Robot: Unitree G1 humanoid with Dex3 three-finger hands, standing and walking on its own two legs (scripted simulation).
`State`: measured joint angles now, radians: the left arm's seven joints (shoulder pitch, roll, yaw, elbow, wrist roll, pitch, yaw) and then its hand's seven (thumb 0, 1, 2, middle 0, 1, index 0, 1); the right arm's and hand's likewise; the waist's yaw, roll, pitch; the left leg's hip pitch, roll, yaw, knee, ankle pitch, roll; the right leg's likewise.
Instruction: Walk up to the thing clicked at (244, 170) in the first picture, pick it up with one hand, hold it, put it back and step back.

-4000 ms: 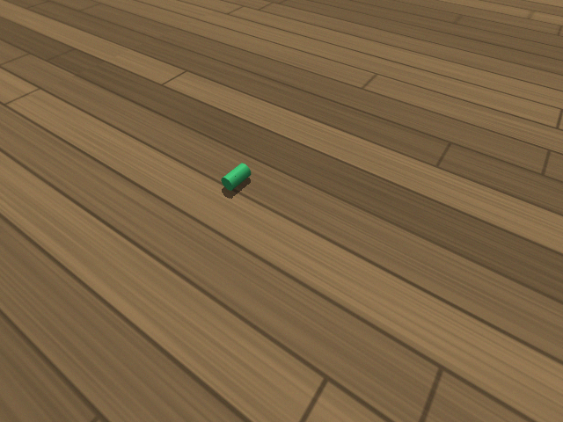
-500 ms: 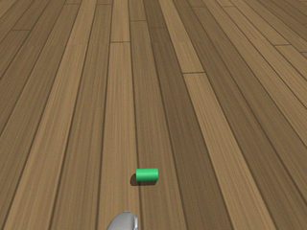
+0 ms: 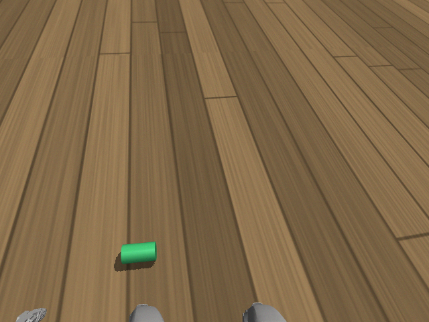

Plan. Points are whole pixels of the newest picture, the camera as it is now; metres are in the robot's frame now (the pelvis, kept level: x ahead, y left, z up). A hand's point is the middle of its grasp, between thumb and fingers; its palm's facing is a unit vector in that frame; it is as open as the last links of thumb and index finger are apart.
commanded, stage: walk up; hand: left
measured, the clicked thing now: (139, 252) +0.49 +0.28 -0.67
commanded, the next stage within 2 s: stand in 1.80 s
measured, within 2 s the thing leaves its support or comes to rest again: neither
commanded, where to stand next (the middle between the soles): +0.14 +0.00 m, yaw +4 degrees
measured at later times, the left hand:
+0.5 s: hand out of the picture +0.10 +0.25 -0.12, palm faces +0.07 -0.89 -0.46, open 7.4 cm
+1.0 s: hand out of the picture +0.06 +0.26 -0.11, palm faces +0.03 -0.93 -0.37, open 7.4 cm
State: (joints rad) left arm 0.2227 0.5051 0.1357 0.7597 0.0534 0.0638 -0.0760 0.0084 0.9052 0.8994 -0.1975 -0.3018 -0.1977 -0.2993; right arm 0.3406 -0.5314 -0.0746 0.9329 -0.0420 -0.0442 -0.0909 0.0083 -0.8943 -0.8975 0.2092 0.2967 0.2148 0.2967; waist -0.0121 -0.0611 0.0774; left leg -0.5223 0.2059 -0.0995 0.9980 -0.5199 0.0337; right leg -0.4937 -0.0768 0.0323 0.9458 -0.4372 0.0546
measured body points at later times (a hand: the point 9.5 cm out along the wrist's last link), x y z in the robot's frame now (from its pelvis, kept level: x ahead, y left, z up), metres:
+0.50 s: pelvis +0.04 -0.05 +0.02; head +0.09 -0.05 +0.46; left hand +0.09 +0.29 -0.09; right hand +0.19 -0.35 -0.10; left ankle +0.06 +0.06 -0.68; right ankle +0.04 -0.18 -0.68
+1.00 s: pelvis +0.03 -0.02 +0.05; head +0.05 -0.01 +0.50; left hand +0.06 +0.30 -0.08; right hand +0.12 -0.32 -0.08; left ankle +0.06 +0.10 -0.68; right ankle +0.04 -0.18 -0.68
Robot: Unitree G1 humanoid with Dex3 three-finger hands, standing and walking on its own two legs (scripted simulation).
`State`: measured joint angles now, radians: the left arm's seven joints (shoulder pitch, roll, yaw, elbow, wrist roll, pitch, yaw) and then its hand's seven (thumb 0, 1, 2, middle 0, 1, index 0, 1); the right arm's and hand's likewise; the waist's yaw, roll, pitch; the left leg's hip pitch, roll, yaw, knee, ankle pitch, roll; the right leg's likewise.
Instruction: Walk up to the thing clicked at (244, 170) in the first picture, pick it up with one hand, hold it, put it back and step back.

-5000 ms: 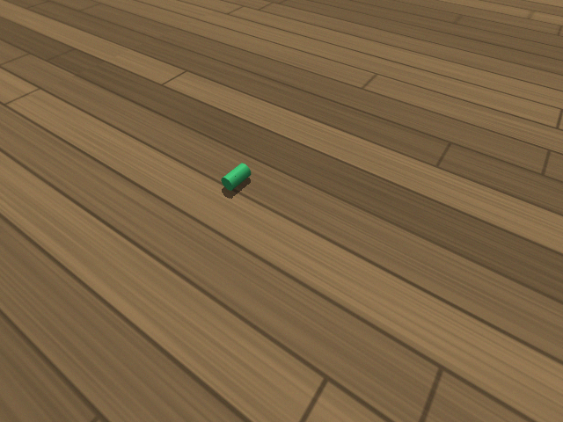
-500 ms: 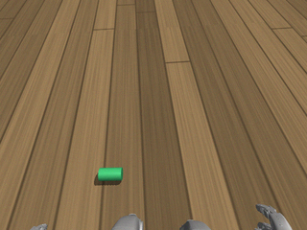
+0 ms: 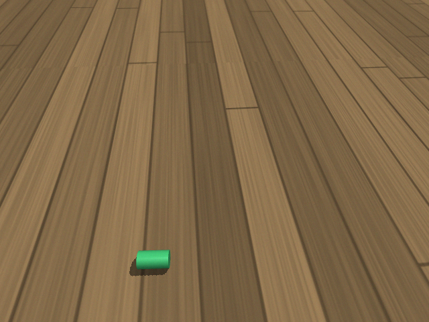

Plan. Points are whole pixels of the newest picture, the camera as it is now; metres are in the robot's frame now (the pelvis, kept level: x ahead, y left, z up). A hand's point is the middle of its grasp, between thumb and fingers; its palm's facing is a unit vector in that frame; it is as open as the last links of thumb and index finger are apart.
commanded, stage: walk up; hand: left
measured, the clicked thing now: (153, 259) +0.48 +0.26 -0.72
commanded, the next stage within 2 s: stand in 0.80 s
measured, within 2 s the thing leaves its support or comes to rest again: neither
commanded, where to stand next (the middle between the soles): +0.11 +0.01 m, yaw +0 degrees
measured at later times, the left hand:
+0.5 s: hand out of the picture +0.12 +0.25 -0.13, palm faces -0.04 -0.93 -0.35, open 7.4 cm
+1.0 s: hand out of the picture +0.11 +0.24 -0.14, palm faces -0.05 -0.94 -0.33, open 7.4 cm
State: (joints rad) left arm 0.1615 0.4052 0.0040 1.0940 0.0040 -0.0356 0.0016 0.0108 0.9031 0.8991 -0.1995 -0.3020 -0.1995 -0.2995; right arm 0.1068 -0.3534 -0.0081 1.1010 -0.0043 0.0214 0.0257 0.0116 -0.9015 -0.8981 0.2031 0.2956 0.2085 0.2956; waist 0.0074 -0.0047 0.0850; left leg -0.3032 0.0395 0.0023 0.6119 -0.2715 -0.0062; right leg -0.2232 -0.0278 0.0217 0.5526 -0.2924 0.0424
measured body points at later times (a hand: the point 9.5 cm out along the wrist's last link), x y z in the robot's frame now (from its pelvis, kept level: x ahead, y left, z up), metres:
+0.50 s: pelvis +0.01 -0.01 +0.02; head +0.02 -0.01 +0.47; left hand +0.12 +0.29 -0.11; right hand +0.11 -0.32 -0.11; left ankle +0.04 +0.12 -0.73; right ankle +0.01 -0.16 -0.73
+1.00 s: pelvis +0.02 -0.01 +0.02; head +0.03 +0.00 +0.47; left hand +0.12 +0.29 -0.12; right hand +0.09 -0.31 -0.11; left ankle +0.04 +0.12 -0.73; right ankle +0.01 -0.16 -0.73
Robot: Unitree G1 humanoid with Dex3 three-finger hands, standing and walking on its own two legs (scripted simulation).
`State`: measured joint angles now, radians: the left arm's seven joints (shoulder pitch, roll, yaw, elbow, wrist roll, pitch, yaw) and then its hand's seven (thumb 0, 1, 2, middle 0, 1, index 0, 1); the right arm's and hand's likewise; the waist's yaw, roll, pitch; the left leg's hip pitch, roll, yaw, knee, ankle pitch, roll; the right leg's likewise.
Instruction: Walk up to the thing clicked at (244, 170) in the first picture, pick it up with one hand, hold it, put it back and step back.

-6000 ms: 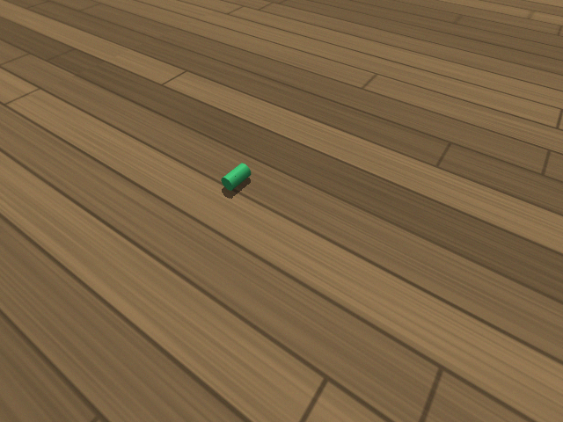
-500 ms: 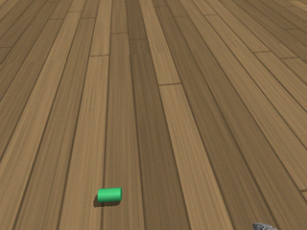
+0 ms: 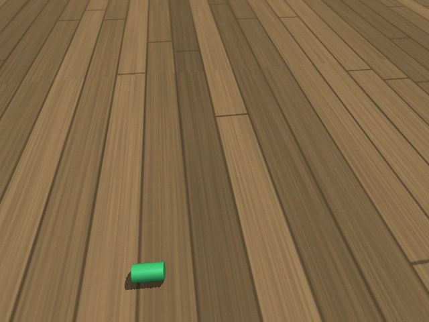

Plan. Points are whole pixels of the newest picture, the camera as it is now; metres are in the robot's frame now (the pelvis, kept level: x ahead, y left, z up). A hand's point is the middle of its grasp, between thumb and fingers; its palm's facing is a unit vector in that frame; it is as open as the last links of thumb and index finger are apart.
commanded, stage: stand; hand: left
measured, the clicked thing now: (148, 271) +0.46 +0.28 -0.74
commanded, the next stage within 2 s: none
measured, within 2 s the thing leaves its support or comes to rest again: neither
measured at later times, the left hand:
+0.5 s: hand out of the picture +0.08 +0.25 -0.16, palm faces -0.02 -0.94 -0.34, open 7.4 cm
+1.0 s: hand out of the picture +0.09 +0.25 -0.16, palm faces -0.02 -0.94 -0.34, open 7.4 cm
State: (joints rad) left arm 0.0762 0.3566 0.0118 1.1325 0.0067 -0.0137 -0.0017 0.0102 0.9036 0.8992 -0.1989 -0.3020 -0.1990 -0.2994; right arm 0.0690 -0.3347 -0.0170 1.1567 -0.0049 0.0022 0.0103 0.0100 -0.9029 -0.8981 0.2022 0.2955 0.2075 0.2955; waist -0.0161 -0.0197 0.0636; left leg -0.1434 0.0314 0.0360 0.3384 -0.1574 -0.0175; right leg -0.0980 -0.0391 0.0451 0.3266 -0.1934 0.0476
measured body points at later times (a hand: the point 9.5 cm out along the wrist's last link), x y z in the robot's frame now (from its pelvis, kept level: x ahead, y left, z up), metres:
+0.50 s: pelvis +0.01 +0.00 +0.00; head +0.02 +0.00 +0.45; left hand +0.08 +0.30 -0.14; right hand +0.10 -0.30 -0.13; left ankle +0.02 +0.13 -0.75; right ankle -0.01 -0.15 -0.75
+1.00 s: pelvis +0.02 -0.01 +0.00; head +0.03 +0.00 +0.45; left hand +0.09 +0.30 -0.13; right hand +0.10 -0.31 -0.13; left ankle +0.02 +0.13 -0.75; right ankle -0.01 -0.15 -0.75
